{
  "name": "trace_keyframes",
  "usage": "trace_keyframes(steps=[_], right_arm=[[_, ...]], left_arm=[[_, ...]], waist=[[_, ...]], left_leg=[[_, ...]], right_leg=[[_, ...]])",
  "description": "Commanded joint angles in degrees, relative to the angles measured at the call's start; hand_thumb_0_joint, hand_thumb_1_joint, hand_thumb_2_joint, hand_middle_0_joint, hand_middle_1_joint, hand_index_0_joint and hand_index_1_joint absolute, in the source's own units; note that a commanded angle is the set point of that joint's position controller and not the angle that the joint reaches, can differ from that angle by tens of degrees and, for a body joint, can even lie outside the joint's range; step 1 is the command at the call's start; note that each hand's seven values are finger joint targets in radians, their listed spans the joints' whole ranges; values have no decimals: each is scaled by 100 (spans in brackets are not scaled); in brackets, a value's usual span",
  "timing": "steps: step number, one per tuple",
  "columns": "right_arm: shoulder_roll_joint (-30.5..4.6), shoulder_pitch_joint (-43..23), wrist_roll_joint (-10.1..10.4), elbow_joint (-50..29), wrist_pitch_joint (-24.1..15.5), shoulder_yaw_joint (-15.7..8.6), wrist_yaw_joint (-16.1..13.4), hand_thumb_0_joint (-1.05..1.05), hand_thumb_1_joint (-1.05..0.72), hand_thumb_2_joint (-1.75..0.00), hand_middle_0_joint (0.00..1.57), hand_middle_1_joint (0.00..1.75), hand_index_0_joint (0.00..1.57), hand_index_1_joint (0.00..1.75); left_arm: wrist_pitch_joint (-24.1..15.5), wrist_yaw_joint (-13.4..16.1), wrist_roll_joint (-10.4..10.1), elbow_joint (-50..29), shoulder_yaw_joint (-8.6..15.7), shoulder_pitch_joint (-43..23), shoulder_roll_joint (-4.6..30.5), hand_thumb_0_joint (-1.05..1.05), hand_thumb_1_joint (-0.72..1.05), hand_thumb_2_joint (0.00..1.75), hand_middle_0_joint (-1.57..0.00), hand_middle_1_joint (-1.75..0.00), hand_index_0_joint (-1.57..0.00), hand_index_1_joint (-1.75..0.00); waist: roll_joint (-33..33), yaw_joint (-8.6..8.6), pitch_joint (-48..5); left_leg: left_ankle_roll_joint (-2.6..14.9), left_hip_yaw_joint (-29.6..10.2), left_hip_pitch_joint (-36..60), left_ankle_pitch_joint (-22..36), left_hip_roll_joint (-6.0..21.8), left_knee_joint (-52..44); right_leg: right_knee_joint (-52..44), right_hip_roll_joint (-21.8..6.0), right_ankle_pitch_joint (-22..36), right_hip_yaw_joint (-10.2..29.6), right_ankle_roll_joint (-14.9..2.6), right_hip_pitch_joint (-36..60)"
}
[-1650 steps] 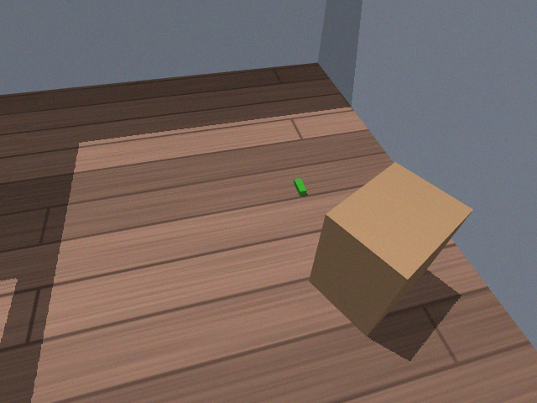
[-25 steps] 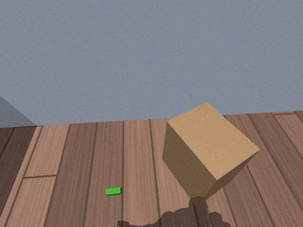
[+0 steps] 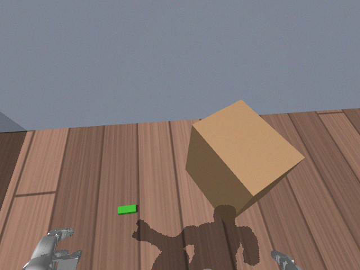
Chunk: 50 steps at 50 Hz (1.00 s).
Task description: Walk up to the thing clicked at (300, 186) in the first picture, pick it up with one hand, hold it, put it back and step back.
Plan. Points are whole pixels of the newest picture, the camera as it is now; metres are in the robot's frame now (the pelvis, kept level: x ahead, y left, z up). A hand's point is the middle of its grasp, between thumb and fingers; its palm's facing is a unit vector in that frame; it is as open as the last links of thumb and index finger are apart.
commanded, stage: rise first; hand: left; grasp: from above
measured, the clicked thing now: (127, 209) +0.45 +0.25 -0.74
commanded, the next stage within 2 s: none
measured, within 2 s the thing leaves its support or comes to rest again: neither
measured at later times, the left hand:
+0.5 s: hand out of the picture +0.14 +0.27 -0.20, palm faces -0.15 -0.88 -0.45, open 13.9 cm
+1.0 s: hand out of the picture +0.15 +0.30 -0.31, palm faces -0.35 -0.69 -0.64, open 13.8 cm
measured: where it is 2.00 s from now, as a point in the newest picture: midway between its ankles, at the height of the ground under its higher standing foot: outside the picture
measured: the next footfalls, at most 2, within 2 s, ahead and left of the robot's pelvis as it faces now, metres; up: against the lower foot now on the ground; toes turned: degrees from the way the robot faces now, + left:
none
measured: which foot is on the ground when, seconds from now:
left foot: down 0.00-1.00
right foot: down 0.00-1.00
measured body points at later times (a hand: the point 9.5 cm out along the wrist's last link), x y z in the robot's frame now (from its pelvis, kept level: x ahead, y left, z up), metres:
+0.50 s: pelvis +0.01 +0.02 -0.07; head +0.10 +0.04 +0.37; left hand +0.15 +0.31 -0.18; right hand +0.18 -0.23 -0.15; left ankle +0.00 +0.13 -0.72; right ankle +0.01 -0.12 -0.72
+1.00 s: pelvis -0.04 +0.01 -0.17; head +0.11 +0.03 +0.26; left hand +0.17 +0.33 -0.27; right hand +0.16 -0.24 -0.26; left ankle +0.00 +0.13 -0.72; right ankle +0.01 -0.12 -0.72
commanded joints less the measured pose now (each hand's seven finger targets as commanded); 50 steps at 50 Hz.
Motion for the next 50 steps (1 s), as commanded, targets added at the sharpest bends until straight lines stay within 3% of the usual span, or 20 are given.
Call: trace_keyframes(steps=[1,4,8,11,13,22,25,30,32,37,38,41,43,46,48,50], right_arm=[[-989,-7,2,-1074,-180,-336,-52,0,-88,-89,20,30,20,30],[-959,-62,22,-1374,-232,-350,-10,0,-89,-89,20,30,20,30],[-888,139,-15,-1545,-410,-366,28,0,-88,-89,20,30,20,30],[-827,217,-43,-1740,-540,-429,26,0,-89,-89,20,30,20,30],[-818,221,-46,-1837,-587,-431,0,0,-89,-89,20,30,20,30],[-811,187,-113,-2089,-681,-421,-35,0,-93,-91,20,30,20,30],[-777,153,-121,-2200,-721,-402,-35,0,-93,-91,20,30,20,30],[-759,98,-136,-2355,-788,-384,11,0,-92,-90,20,30,20,30],[-761,54,-125,-2438,-807,-387,32,0,-93,-90,20,30,20,30],[-738,-14,-89,-2521,-827,-376,57,0,-96,-91,20,30,20,30],[-786,-23,-84,-2539,-839,-393,53,0,-96,-91,20,30,20,30],[-790,-135,-80,-2409,-919,-340,46,0,-98,-92,20,30,20,30],[-857,-224,-97,-2281,-1001,-351,62,0,-99,-92,20,30,20,30],[-944,-253,-130,-2127,-1132,-405,84,0,-96,-91,20,30,20,30],[-985,-282,-127,-2060,-1227,-435,100,0,-95,-91,20,30,20,30],[-1078,-313,-112,-1918,-1280,-478,108,0,-96,-91,20,30,20,30]], left_arm=[[486,136,328,-757,140,213,961,0,-27,88,-18,-92,-18,-92],[861,192,360,-939,83,523,799,0,-46,92,-18,-92,-17,-94],[924,270,461,-1586,114,280,757,0,-46,90,-19,-92,-18,-93],[757,328,580,-2562,275,410,909,0,-50,94,-17,-94,-15,-96],[785,370,684,-2768,341,901,911,0,-51,94,-17,-94,-15,-96],[1182,402,868,-4009,136,1885,717,0,-54,92,-17,-96,-16,-97],[1270,417,927,-4086,63,1985,594,0,-53,91,-16,-97,-16,-97],[1313,443,1087,-4329,94,2206,589,0,-48,88,-18,-95,-18,-95],[1309,457,1111,-4447,117,2248,589,0,-50,88,-18,-96,-18,-96],[1325,454,1220,-4820,127,2508,679,0,-52,87,-20,-97,-20,-97],[1306,473,1291,-4856,150,2175,801,0,-52,88,-19,-96,-19,-96],[1098,515,1588,-4276,144,1421,983,0,-52,86,-20,-97,-21,-96],[813,522,1794,-3727,221,905,1159,0,-53,87,-21,-96,-21,-96],[337,579,2190,-3338,251,265,1369,0,-48,86,-22,-92,-22,-92],[23,612,2398,-3466,0,18,1257,0,-44,84,-24,-90,-24,-90],[-227,682,2598,-3363,66,-318,1537,0,-41,82,-30,-87,-29,-87]], waist=[[256,183,-1210],[66,135,-974],[-100,0,-1156],[244,31,-1847],[347,20,-1912],[563,-72,-2270],[491,-141,-2189],[593,-21,-2169],[540,-51,-2238],[603,21,-2485],[551,-97,-2480],[414,-232,-2108],[346,-248,-1936],[527,-190,-2210],[733,-200,-2729],[765,-184,-3072]], left_leg=[[59,219,134,1299,-181,-163],[73,181,-307,847,-107,135],[126,171,-828,576,-94,760],[103,167,-861,908,-50,1214],[100,174,-930,1049,-58,1398],[74,-30,-1073,1736,77,1924],[80,-86,-1350,1635,105,2105],[73,-168,-1780,1141,79,2343],[73,-184,-1987,821,63,2418],[82,-128,-2254,781,2,2733],[96,-147,-2372,636,7,2821],[141,-112,-3144,15,-41,3237],[148,-160,-3709,-597,-46,3512],[142,-65,-4170,-1228,-99,3938],[118,-50,-4208,-1262,-116,4182],[116,-41,-4422,-1192,-118,4508]], right_leg=[[-243,12,1152,-164,-83,573],[25,73,605,-231,-87,36],[603,67,389,-229,-48,-533],[1164,50,661,-194,-80,-808],[1346,33,794,-168,-81,-949],[1963,77,918,-259,-105,-1476],[2151,91,748,-308,-113,-1812],[2541,85,388,-333,-144,-2260],[2652,84,237,-319,-141,-2364],[2924,86,238,-302,-153,-2577],[2982,92,179,-296,-143,-2701],[3284,60,-209,-261,-143,-3277],[3634,40,-739,-238,-142,-3883],[4069,19,-1216,-166,-128,-4464],[4413,16,-1199,-146,-133,-4720],[4725,19,-1136,-158,-132,-4993]])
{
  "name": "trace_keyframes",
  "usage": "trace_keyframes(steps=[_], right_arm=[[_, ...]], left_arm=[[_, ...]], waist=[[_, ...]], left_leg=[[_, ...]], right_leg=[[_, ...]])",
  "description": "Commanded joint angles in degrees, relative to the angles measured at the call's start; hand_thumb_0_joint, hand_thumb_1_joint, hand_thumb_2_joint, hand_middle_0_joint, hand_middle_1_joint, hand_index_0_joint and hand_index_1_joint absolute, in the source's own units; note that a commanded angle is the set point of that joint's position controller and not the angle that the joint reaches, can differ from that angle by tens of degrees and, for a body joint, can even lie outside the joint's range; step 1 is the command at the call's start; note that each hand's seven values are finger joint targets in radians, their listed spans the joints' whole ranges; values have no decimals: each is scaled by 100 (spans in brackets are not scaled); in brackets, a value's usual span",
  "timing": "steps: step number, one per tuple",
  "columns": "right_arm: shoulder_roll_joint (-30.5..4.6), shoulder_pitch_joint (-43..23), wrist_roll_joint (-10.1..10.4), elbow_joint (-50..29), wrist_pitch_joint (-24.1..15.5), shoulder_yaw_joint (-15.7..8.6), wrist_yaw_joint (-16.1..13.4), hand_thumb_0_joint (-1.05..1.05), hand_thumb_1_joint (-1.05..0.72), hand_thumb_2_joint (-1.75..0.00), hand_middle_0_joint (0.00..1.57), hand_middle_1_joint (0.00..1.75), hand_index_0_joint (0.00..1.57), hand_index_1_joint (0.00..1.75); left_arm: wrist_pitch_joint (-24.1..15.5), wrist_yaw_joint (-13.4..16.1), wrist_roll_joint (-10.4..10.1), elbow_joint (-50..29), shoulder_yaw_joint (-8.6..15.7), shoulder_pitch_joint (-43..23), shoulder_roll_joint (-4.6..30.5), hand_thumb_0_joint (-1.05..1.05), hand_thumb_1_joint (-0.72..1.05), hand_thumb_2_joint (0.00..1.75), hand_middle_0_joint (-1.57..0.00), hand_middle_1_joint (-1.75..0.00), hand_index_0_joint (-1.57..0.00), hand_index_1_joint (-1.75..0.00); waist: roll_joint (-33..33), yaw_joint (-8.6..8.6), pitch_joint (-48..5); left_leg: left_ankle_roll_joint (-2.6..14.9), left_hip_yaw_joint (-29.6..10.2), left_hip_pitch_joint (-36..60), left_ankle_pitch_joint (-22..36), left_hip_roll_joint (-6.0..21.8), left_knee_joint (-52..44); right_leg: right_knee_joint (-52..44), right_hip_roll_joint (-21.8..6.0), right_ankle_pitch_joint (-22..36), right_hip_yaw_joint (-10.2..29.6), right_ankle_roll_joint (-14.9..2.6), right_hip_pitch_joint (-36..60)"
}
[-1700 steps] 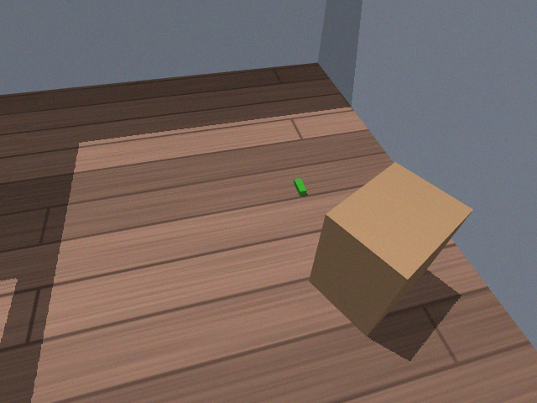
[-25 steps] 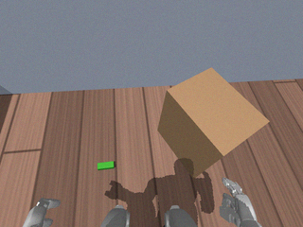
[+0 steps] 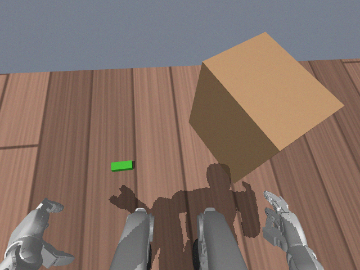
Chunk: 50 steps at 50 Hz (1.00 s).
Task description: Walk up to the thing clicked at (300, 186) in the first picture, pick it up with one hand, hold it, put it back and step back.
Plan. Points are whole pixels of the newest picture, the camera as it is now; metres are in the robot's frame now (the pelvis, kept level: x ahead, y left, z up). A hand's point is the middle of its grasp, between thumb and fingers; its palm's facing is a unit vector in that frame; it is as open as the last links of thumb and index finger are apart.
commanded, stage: rise first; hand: left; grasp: from above
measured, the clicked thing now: (122, 166) +0.49 +0.23 -0.58
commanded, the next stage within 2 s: none
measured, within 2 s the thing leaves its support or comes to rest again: neither
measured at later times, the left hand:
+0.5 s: hand (85, 189) +0.34 +0.30 -0.32, palm faces -0.46 -0.20 -0.87, open 12.0 cm
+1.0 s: hand (95, 176) +0.40 +0.30 -0.40, palm faces -0.44 -0.04 -0.90, open 12.1 cm
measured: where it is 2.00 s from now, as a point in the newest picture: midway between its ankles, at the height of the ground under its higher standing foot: outside the picture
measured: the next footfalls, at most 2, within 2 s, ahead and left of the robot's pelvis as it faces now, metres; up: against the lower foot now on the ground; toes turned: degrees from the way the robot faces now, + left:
none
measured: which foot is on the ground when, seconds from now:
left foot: down 0.00-1.00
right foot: down 0.00-1.00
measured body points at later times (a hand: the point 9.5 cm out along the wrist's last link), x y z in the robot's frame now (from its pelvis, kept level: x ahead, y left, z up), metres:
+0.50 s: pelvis -0.06 +0.00 -0.19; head +0.16 +0.01 +0.21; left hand +0.36 +0.30 -0.27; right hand +0.05 -0.28 -0.32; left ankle +0.04 +0.12 -0.56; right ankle +0.04 -0.13 -0.56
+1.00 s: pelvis -0.05 +0.01 -0.24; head +0.19 +0.06 +0.15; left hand +0.42 +0.29 -0.35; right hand +0.01 -0.27 -0.34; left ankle +0.04 +0.12 -0.56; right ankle +0.04 -0.13 -0.56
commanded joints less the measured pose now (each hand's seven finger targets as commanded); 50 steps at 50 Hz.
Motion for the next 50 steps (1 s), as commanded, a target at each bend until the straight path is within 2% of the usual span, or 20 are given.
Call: trace_keyframes(steps=[1,5,9,10,11,14,15,16,18,21,22,26,29,33,35,39,42,44,47,50], right_arm=[[-1019,50,17,-293,-384,-479,-59,0,-96,-91,20,30,20,30],[-1098,177,36,29,-297,-478,-9,0,-97,-92,20,30,20,30],[-1126,364,4,294,-178,-515,95,0,-94,-91,20,30,20,30],[-1141,390,-23,343,-159,-527,127,0,-94,-91,20,30,20,30],[-1147,457,-34,411,-136,-554,146,0,-93,-91,20,30,20,30],[-1168,577,-106,575,-66,-572,215,0,-92,-91,20,30,20,30],[-1197,617,-120,623,-28,-588,229,0,-93,-91,20,30,20,30],[-1203,644,-132,638,16,-606,233,0,-90,-90,20,30,20,30],[-1201,707,-180,672,85,-586,266,0,-90,-90,20,30,20,30],[-1203,714,-239,765,189,-562,305,0,-88,-89,20,30,20,30],[-1215,719,-266,764,236,-567,315,0,-88,-89,20,30,20,30],[-1186,681,-358,829,465,-506,357,0,-88,-89,20,30,20,30],[-1260,754,-413,907,600,-440,410,0,-88,-89,20,30,20,30],[-1309,800,-484,1047,691,-405,456,0,-88,-90,20,30,20,30],[-1350,885,-527,1113,713,-383,496,0,-89,-90,20,30,20,30],[-1415,1020,-595,1180,764,-364,560,0,-89,-90,20,30,20,30],[-1408,1095,-641,1179,788,-341,598,0,-89,-90,20,30,20,30],[-1433,1108,-686,1202,778,-329,616,0,-89,-90,20,30,20,30],[-1408,1119,-724,1207,756,-285,655,0,-90,-90,20,30,20,30],[-1382,1144,-769,1199,737,-211,683,0,-90,-90,20,30,20,30]], left_arm=[[-852,245,550,-595,363,-1209,1326,0,-39,81,-32,-85,-31,-85],[-1118,507,1167,250,650,-1718,1878,0,-40,82,-33,-83,-32,-85],[-1218,735,1662,807,618,-2659,2009,0,-33,79,-34,-82,-34,-83],[-1253,755,1756,950,557,-2926,1984,0,-32,78,-35,-80,-34,-81],[-1303,785,1880,1068,599,-3271,2200,0,-28,76,-37,-78,-36,-79],[-1495,772,2207,1640,544,-3883,2429,0,-25,74,-40,-74,-39,-75],[-1564,792,2321,1720,684,-4050,2662,0,-24,73,-42,-73,-41,-74],[-1623,803,2476,1785,666,-4261,2783,0,-19,71,-41,-72,-41,-73],[-1769,866,2683,1916,602,-4709,2814,0,-18,71,-41,-71,-41,-71],[-1941,1063,2978,2247,672,-5000,2995,0,-14,70,-41,-68,-41,-68],[-1999,1132,3067,2235,650,-5338,3068,0,-13,70,-41,-68,-41,-68],[-2098,1474,3505,2798,598,-5648,3179,0,-13,69,-42,-64,-42,-64],[-2083,1687,3837,3051,563,-5888,3285,0,-14,70,-41,-63,-41,-64],[-2060,1893,4172,3425,357,-6298,3191,0,-15,71,-42,-62,-41,-63],[-2076,1979,4288,3451,251,-6529,3102,0,-16,72,-42,-60,-41,-61],[-2076,2143,4517,3672,274,-6710,3146,0,-19,73,-40,-63,-38,-64],[-2022,2202,4593,4049,183,-6782,3029,0,-20,74,-39,-63,-38,-65],[-1986,2279,4585,4146,327,-6861,3181,0,-19,73,-39,-64,-39,-65],[-1943,2378,4605,4226,356,-7160,3309,0,-21,74,-37,-68,-37,-69],[-1854,2454,4639,4523,432,-7117,3354,0,-22,75,-37,-69,-36,-69]], waist=[[679,-91,-2239],[570,73,-2692],[382,105,-3288],[278,11,-3371],[173,43,-3451],[-74,-88,-3467],[-72,-19,-3593],[-57,-21,-3759],[12,-129,-3700],[249,-99,-3591],[294,-185,-3574],[411,-278,-3106],[738,-362,-3135],[1235,-513,-3039],[1419,-614,-3096],[1706,-678,-3271],[1574,-829,-3144],[1517,-833,-3201],[1584,-869,-3263],[1472,-888,-3156]], left_leg=[[52,36,903,734,48,-650],[87,143,264,1347,-3,171],[147,295,-248,1666,-59,882],[160,287,-466,1570,-72,1031],[192,340,-663,1518,-62,1217],[233,373,-1355,1065,-83,1571],[244,404,-1352,1092,-74,1697],[241,408,-1372,1054,-75,1763],[260,414,-1653,821,-87,1946],[235,379,-1643,551,-89,2038],[246,366,-1744,373,-100,2089],[256,320,-2098,-198,-140,2166],[229,220,-1893,-95,-125,2172],[147,15,-1550,101,-77,2196],[99,-95,-1425,362,-44,2240],[33,-175,-1216,912,-24,2381],[66,-143,-1343,893,-39,2504],[84,-145,-1381,915,-29,2585],[131,-82,-1555,844,-33,2709],[161,-29,-1717,743,-37,2792]], right_leg=[[-204,71,730,-46,-259,124],[425,79,1188,-61,-280,-305],[797,83,1516,-69,-246,-355],[901,80,1466,-77,-240,-427],[932,80,1471,-55,-200,-369],[1136,81,1094,-77,-163,-465],[1190,75,1116,-60,-151,-447],[1254,86,1043,-75,-152,-489],[1381,97,773,-88,-154,-713],[1593,122,381,-224,-198,-1196],[1644,133,204,-249,-207,-1367],[1830,169,-470,-370,-257,-1967],[2081,150,-248,-515,-286,-2311],[2487,117,59,-665,-332,-3005],[2676,69,311,-689,-312,-3170],[2920,38,704,-724,-278,-3329],[2919,45,726,-730,-283,-3374],[2962,26,774,-726,-260,-3361],[3013,64,791,-721,-270,-3310],[3009,78,738,-716,-271,-3307]])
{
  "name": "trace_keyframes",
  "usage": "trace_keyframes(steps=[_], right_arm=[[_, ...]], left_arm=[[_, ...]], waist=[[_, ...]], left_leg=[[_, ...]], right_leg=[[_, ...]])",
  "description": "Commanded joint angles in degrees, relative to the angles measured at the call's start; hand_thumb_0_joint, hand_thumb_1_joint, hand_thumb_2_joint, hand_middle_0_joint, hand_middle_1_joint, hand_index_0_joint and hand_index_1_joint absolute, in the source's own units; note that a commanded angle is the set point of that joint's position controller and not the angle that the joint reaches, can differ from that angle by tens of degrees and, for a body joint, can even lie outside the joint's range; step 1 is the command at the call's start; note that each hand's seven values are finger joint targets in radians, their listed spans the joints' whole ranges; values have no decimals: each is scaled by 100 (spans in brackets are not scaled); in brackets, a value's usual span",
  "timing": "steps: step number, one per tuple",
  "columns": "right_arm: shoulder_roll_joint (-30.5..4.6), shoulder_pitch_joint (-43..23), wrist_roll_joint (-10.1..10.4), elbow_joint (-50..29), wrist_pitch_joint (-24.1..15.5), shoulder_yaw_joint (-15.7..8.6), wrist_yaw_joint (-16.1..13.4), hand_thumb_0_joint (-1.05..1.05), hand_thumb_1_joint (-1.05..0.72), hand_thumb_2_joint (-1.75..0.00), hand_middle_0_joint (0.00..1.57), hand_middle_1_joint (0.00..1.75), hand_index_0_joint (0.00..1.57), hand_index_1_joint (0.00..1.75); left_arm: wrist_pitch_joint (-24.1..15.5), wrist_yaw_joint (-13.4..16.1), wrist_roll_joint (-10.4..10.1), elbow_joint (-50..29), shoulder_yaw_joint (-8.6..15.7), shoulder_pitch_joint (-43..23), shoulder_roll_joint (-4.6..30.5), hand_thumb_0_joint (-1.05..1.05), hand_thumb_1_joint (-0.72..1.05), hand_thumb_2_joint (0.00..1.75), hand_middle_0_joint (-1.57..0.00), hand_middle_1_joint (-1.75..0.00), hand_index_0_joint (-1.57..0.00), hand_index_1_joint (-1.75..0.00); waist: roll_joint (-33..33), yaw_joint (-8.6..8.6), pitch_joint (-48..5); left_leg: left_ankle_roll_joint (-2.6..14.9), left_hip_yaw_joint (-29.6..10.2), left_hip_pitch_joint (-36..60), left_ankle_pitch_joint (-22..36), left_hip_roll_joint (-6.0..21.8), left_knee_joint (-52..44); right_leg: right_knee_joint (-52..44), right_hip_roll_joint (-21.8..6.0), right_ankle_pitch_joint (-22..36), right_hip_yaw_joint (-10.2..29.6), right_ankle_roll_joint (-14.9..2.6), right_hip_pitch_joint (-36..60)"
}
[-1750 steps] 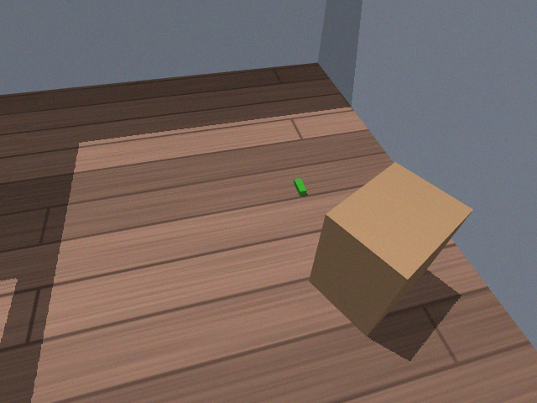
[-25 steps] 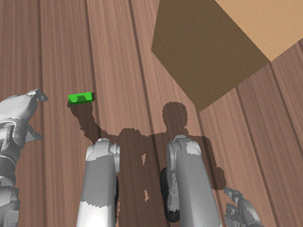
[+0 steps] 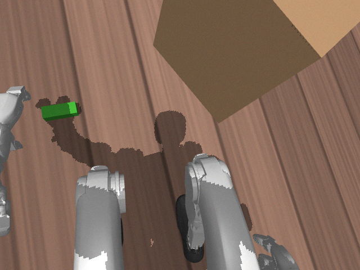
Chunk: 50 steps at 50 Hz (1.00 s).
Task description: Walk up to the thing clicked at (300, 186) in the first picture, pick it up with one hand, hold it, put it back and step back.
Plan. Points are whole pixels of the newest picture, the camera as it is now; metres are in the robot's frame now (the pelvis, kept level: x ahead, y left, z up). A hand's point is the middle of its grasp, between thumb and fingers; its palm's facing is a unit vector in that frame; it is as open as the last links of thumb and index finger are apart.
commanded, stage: rise first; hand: left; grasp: from above
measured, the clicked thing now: (60, 111) +0.52 +0.27 -0.34
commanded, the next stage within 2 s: none
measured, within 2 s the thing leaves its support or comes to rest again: neither
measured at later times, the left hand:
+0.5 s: hand (22, 118) +0.45 +0.32 -0.20, palm faces -0.44 -0.10 -0.89, open 12.6 cm
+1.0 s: hand (25, 115) +0.46 +0.31 -0.22, palm faces -0.43 -0.10 -0.90, open 12.9 cm
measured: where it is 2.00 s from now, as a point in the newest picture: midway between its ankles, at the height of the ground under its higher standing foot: (152, 248)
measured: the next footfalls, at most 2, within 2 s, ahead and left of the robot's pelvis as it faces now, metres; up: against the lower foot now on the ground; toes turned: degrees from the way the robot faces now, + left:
none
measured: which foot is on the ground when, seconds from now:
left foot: down 0.00-1.00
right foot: down 0.00-1.00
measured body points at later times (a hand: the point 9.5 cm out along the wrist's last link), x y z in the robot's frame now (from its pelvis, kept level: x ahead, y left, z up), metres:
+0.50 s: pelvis +0.01 -0.01 -0.02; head +0.27 +0.06 +0.34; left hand +0.47 +0.32 -0.15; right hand +0.06 -0.28 -0.13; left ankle +0.07 +0.11 -0.32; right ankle +0.10 -0.13 -0.32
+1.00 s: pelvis +0.01 +0.00 -0.03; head +0.26 +0.07 +0.33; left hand +0.48 +0.31 -0.16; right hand +0.06 -0.28 -0.13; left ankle +0.07 +0.11 -0.32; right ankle +0.10 -0.13 -0.32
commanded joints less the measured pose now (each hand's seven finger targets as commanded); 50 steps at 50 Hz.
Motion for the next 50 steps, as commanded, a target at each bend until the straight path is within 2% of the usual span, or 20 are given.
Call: trace_keyframes(steps=[1,3,5,6,10,14,15,17,18,21,22,24,31,32,33,37,40,42,43,50], right_arm=[[-1407,1159,-84,-77,-94,-372,-40,0,-90,-90,20,30,20,30],[-1430,1150,-95,-66,-92,-359,-32,0,-90,-90,20,30,20,30],[-1427,1193,-124,-85,-94,-325,-14,0,-90,-90,20,30,20,30],[-1442,1141,-113,-89,-95,-324,-20,0,-90,-90,20,30,20,30],[-1433,1231,-171,-80,-103,-248,-3,0,-90,-90,20,30,20,30],[-1438,1215,-183,-99,-98,-198,7,0,-90,-90,20,30,20,30],[-1419,1263,-209,-90,-82,-176,10,0,-90,-90,20,30,20,30],[-1427,1265,-224,-102,-62,-156,25,0,-90,-90,20,30,20,30],[-1444,1285,-231,-88,-54,-162,24,0,-90,-90,20,30,20,30],[-1484,1289,-246,-85,-15,-151,34,0,-90,-90,20,30,20,30],[-1466,1291,-252,-84,-5,-128,50,0,-90,-90,20,30,20,30],[-1539,1299,-249,-75,-3,-160,54,0,-90,-90,20,30,20,30],[-1534,1217,-260,-76,17,-123,82,0,-89,-90,20,30,20,30],[-1550,1275,-276,-74,10,-125,94,0,-90,-90,20,30,20,30],[-1551,1287,-287,-59,12,-110,102,0,-90,-90,20,30,20,30],[-1610,1251,-252,-84,6,-113,112,0,-90,-90,20,30,20,30],[-1612,1222,-236,-104,-10,-90,121,0,-90,-90,20,30,20,30],[-1640,1275,-234,-102,-27,-61,129,0,-90,-90,20,30,20,30],[-1636,1258,-235,-115,-33,-50,129,0,-90,-90,20,30,20,30],[-1664,1246,-226,-152,-84,59,149,0,-90,-90,20,30,20,30]], left_arm=[[82,308,-5,-497,306,-1720,1613,0,-21,74,-37,-68,-37,-69],[104,311,-4,-478,356,-1760,1711,0,-24,76,-36,-69,-35,-70],[125,300,-51,-446,319,-1808,1641,0,-26,78,-34,-71,-33,-73],[117,302,-56,-502,356,-1912,1783,0,-26,78,-34,-72,-33,-73],[77,222,-97,-346,352,-1854,1823,0,-27,79,-34,-73,-33,-74],[26,193,-142,-380,434,-1765,1994,0,-27,78,-34,-73,-33,-74],[13,171,-149,-316,411,-1715,1907,0,-28,79,-33,-73,-32,-74],[-20,154,-122,-430,464,-1716,2052,0,-28,79,-33,-75,-32,-75],[-23,162,-180,-420,535,-1664,2055,0,-27,79,-33,-73,-32,-74],[-60,197,-175,-533,591,-1709,2150,0,-28,79,-32,-74,-32,-75],[-62,189,-165,-474,519,-1655,2058,0,-29,80,-32,-75,-31,-75],[-82,215,-147,-568,599,-1769,2209,0,-29,80,-31,-75,-31,-76],[-72,303,-154,-534,567,-1804,2180,0,-30,80,-29,-78,-29,-78],[-57,303,-126,-516,547,-1841,2172,0,-38,88,-29,-74,-25,-78],[-32,298,-120,-421,506,-1729,2054,0,-34,84,-28,-78,-27,-79],[20,313,-148,-466,404,-1961,2015,0,-32,83,-30,-76,-28,-77],[41,303,-155,-384,359,-2031,2042,0,-32,83,-29,-78,-27,-79],[48,308,-108,-260,363,-2107,2105,0,-32,83,-29,-78,-28,-79],[45,324,-142,-268,372,-2086,2090,0,-33,83,-29,-77,-28,-79],[59,340,-45,-17,315,-2130,2244,0,-33,84,-28,-80,-27,-81]], waist=[[1691,-30,-3652],[1743,-8,-3688],[1654,-123,-3632],[1681,-94,-3677],[1391,-190,-3585],[1520,-117,-3570],[1436,-174,-3618],[1499,-145,-3670],[1418,-148,-3680],[1460,-198,-3746],[1547,-187,-3690],[1665,-206,-3701],[1782,-214,-3646],[1733,-266,-3600],[1729,-255,-3576],[1885,-353,-3547],[1911,-377,-3456],[1810,-463,-3335],[1782,-418,-3366],[1844,-472,-3199]], left_leg=[[70,227,3251,1098,93,-1607],[72,243,3217,1133,96,-1564],[86,228,3133,1162,108,-1491],[107,265,3053,1102,94,-1458],[179,344,2711,1049,65,-1230],[167,359,2649,1063,72,-1172],[169,349,2695,1133,72,-1121],[171,367,2610,1232,63,-1085],[168,347,2647,1259,67,-1069],[160,319,2714,1424,92,-992],[143,312,2759,1462,88,-1000],[126,274,2794,1491,109,-984],[131,290,2692,1407,117,-934],[130,274,2717,1429,125,-912],[119,263,2721,1445,118,-968],[77,136,2903,1460,158,-1020],[94,139,2827,1360,157,-1004],[123,157,2647,1249,145,-944],[123,170,2644,1265,146,-931],[130,185,2513,1119,134,-897]], right_leg=[[-1021,21,1008,-482,-430,1333],[-965,29,1051,-474,-439,1351],[-953,39,1092,-510,-413,1382],[-962,63,1084,-489,-428,1409],[-1023,94,1118,-487,-407,1669],[-957,108,1125,-495,-418,1735],[-966,107,1187,-505,-402,1793],[-933,124,1302,-497,-402,1968],[-913,112,1308,-505,-395,1902],[-851,124,1468,-523,-387,1940],[-846,131,1493,-518,-400,1888],[-766,136,1495,-553,-418,1758],[-750,181,1460,-580,-419,1740],[-747,174,1482,-598,-415,1748],[-745,177,1466,-625,-408,1724],[-663,176,1454,-689,-413,1475],[-663,176,1386,-703,-402,1442],[-682,181,1341,-698,-401,1488],[-686,185,1351,-693,-403,1516],[-684,203,1254,-702,-418,1481]])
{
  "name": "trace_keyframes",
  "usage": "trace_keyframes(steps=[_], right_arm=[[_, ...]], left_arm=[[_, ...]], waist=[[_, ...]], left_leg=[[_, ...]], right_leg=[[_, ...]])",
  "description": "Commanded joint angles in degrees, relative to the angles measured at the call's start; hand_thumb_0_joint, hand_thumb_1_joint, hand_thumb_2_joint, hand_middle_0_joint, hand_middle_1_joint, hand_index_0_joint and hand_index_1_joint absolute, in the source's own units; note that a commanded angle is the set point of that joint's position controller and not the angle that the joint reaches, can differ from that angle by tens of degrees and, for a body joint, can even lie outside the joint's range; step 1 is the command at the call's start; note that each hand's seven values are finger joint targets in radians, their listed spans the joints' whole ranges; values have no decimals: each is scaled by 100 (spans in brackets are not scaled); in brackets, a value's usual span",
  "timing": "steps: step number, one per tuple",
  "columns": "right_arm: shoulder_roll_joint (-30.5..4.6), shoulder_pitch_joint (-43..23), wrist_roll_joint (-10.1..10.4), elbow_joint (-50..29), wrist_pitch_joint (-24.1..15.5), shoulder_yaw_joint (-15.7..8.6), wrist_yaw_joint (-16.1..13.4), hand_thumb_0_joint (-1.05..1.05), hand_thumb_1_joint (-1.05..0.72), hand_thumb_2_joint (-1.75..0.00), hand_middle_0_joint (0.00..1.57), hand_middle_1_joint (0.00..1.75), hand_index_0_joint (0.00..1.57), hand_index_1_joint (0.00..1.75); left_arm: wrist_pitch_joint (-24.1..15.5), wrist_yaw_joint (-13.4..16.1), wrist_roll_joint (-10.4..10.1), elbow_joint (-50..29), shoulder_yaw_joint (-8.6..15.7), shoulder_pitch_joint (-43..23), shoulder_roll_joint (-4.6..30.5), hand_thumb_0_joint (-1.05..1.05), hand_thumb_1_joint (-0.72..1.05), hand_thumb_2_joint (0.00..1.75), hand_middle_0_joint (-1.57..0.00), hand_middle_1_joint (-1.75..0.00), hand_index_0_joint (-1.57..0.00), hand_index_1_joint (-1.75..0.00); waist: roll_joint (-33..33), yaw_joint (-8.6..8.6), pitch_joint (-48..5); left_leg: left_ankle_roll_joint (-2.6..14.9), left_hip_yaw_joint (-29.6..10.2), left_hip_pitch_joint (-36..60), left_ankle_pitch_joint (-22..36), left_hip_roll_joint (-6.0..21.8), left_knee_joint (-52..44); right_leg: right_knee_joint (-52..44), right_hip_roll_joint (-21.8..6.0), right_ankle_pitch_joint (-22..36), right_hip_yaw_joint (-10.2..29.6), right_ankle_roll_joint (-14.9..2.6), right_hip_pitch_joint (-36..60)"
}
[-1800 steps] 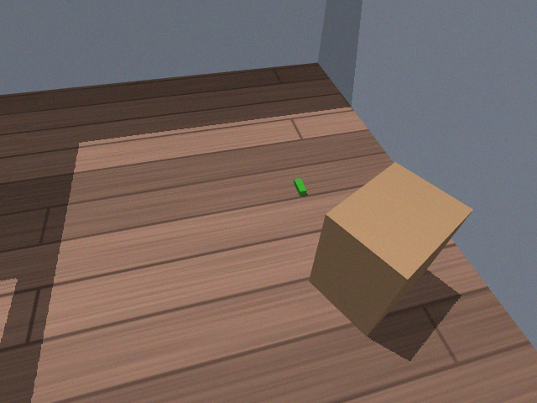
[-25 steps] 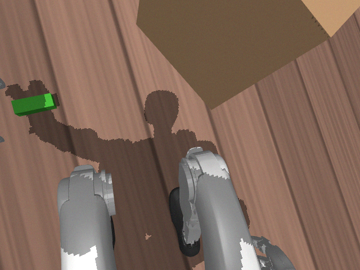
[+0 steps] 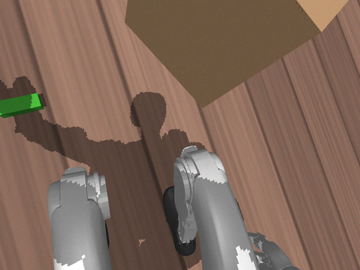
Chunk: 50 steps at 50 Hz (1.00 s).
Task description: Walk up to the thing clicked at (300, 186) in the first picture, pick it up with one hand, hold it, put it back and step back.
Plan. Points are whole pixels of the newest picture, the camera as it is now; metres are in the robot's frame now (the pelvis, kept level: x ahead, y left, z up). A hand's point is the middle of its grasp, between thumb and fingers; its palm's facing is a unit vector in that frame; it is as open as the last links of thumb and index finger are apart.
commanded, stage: rise first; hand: left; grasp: from above
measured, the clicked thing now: (20, 105) +0.50 +0.30 -0.31
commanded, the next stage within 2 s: approach in 1.14 s
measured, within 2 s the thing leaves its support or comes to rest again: neither
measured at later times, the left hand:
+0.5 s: hand out of the picture +0.46 +0.34 -0.19, palm faces -0.41 -0.11 -0.90, open 13.1 cm
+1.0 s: hand out of the picture +0.46 +0.34 -0.18, palm faces -0.42 -0.10 -0.90, open 13.2 cm
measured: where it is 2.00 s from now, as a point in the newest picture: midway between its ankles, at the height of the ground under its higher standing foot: (142, 246)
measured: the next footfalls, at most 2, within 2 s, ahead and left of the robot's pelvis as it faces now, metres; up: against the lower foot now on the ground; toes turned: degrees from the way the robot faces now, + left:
none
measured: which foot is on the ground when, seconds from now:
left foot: down 0.00-1.00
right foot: down 0.00-1.00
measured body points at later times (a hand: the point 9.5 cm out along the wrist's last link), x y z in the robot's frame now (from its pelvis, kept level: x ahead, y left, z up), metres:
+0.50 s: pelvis +0.00 +0.00 +0.00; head +0.26 +0.09 +0.35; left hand +0.48 +0.34 -0.14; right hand +0.04 -0.27 -0.09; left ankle +0.06 +0.12 -0.29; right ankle +0.10 -0.12 -0.29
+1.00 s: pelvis -0.01 +0.00 +0.00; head +0.25 +0.10 +0.36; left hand +0.48 +0.35 -0.13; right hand +0.04 -0.27 -0.08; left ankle +0.06 +0.12 -0.29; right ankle +0.10 -0.12 -0.29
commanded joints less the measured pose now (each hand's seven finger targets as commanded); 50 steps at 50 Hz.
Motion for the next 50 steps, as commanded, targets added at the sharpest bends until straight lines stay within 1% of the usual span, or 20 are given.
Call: trace_keyframes(steps=[1,3,5,9,10,13,17,18,19,21,25,29,32,36,38,40,42,45,48,50], right_arm=[[-1548,1316,-15,27,-57,-419,-61,0,-90,-90,20,30,20,30],[-1588,1349,-20,-9,-70,-407,-57,0,-90,-90,20,30,20,30],[-1587,1321,-15,4,-70,-377,-46,0,-90,-90,20,30,20,30],[-1597,1350,-28,-1,-70,-325,-31,0,-90,-90,20,30,20,30],[-1631,1378,-20,-14,-77,-346,-29,0,-90,-90,20,30,20,30],[-1608,1395,-36,7,-82,-279,-21,0,-90,-90,20,30,20,30],[-1638,1389,-47,0,-92,-231,-28,0,-90,-90,20,30,20,30],[-1645,1395,-49,-2,-102,-212,-31,0,-90,-90,20,30,20,30],[-1639,1379,-51,-15,-98,-214,-18,0,-90,-90,20,30,20,30],[-1691,1412,-46,-21,-108,-206,-26,0,-90,-90,20,30,20,30],[-1677,1421,-50,-18,-117,-190,-12,0,-90,-90,20,30,20,30],[-1717,1448,-17,-65,-125,-200,-4,0,-89,-90,20,30,20,30],[-1716,1452,-10,-65,-125,-181,21,0,-90,-90,20,30,20,30],[-1688,1407,21,-100,-116,-186,29,0,-90,-90,20,30,20,30],[-1729,1464,8,-115,-124,-212,33,0,-89,-90,20,30,20,30],[-1699,1423,26,-122,-100,-187,39,0,-89,-90,20,30,20,30],[-1714,1449,24,-149,-110,-186,41,0,-89,-90,20,30,20,30],[-1692,1437,32,-125,-107,-161,29,0,-89,-90,20,30,20,30],[-1690,1455,14,-135,-94,-169,24,0,-89,-90,20,30,20,30],[-1701,1509,11,-125,-87,-169,24,0,-89,-90,20,30,20,30]], left_arm=[[5,211,-21,-628,126,-1624,1582,0,-34,84,-28,-80,-27,-81],[20,248,-52,-686,224,-1623,1693,0,-33,84,-29,-78,-27,-80],[38,237,-35,-567,128,-1596,1624,0,-36,86,-27,-80,-25,-82],[42,230,-23,-620,117,-1732,1739,0,-35,85,-27,-80,-26,-82],[47,241,-69,-604,208,-1752,1801,0,-35,86,-27,-80,-26,-81],[41,216,-32,-520,78,-1774,1775,0,-36,86,-26,-81,-25,-82],[9,206,-60,-536,94,-1845,1897,0,-36,86,-26,-82,-25,-83],[25,228,-55,-448,161,-1745,1932,0,-36,86,-26,-81,-25,-83],[21,207,-51,-432,70,-1810,1864,0,-35,85,-26,-82,-25,-83],[21,214,-33,-539,123,-1895,1982,0,-35,85,-25,-83,-25,-83],[68,194,-9,-466,3,-1912,1841,0,-36,86,-25,-83,-24,-84],[132,153,-62,-498,95,-1752,1956,0,-36,86,-26,-82,-24,-83],[159,91,-51,-540,8,-1805,1895,0,-36,86,-26,-83,-25,-84],[133,41,-167,-678,-5,-1827,1856,0,-37,86,-25,-82,-24,-83],[136,-4,-108,-762,36,-1874,1934,0,-37,87,-25,-81,-24,-83],[93,-33,-111,-785,-2,-1838,1921,0,-39,88,-24,-83,-23,-84],[78,-31,-139,-665,10,-1832,1887,0,-37,87,-25,-83,-24,-84],[16,-52,-99,-704,-57,-1850,1907,0,-38,88,-25,-83,-23,-84],[-8,-27,-67,-705,4,-1875,1949,0,-37,87,-25,-83,-24,-84],[-1,-27,-47,-764,4,-1981,1945,0,-37,87,-25,-83,-24,-84]], waist=[[1898,-86,-3762],[2056,-101,-3771],[2149,-111,-3739],[2183,-162,-3867],[2107,-163,-3799],[2069,-242,-3792],[2074,-253,-3830],[2063,-202,-3684],[2090,-265,-3706],[2225,-262,-3769],[2226,-308,-3683],[2279,-254,-3722],[2404,-322,-3654],[2320,-260,-3659],[2365,-319,-3652],[2354,-282,-3744],[2166,-335,-3505],[2236,-309,-3616],[2351,-283,-3717],[2322,-337,-3706]], left_leg=[[215,450,2909,1291,74,-1530],[194,419,3004,1395,87,-1569],[180,388,3029,1435,96,-1582],[190,403,3000,1475,88,-1532],[185,374,2959,1413,88,-1535],[210,429,2852,1403,80,-1471],[213,412,2800,1398,94,-1450],[203,423,2811,1418,87,-1464],[205,407,2788,1362,99,-1467],[175,351,2939,1390,105,-1517],[173,375,2911,1379,111,-1509],[147,313,3098,1583,116,-1552],[137,306,3136,1613,127,-1572],[157,318,2947,1361,112,-1622],[143,293,3072,1408,126,-1608],[151,302,3020,1398,121,-1626],[168,279,2880,1285,120,-1601],[168,312,2924,1299,116,-1592],[149,324,3022,1414,112,-1612],[149,314,3080,1464,112,-1601]], right_leg=[[-1184,102,1274,-473,-429,1916],[-1132,75,1346,-501,-405,1945],[-1073,87,1381,-528,-414,1852],[-1101,115,1432,-523,-422,1979],[-1087,83,1387,-524,-424,1914],[-1144,127,1409,-513,-426,2074],[-1148,135,1420,-529,-419,2140],[-1147,120,1420,-523,-421,2075],[-1152,136,1370,-540,-425,2056],[-1116,120,1388,-570,-433,1979],[-1140,137,1397,-579,-442,1966],[-1085,99,1559,-587,-437,1961],[-1094,109,1575,-585,-438,1933],[-1143,115,1383,-580,-460,1944],[-1129,103,1396,-592,-447,1860],[-1133,123,1402,-584,-452,1978],[-1175,110,1315,-587,-446,1868],[-1191,123,1328,-578,-449,1963],[-1157,123,1417,-594,-440,1971],[-1189,109,1457,-586,-435,1947]])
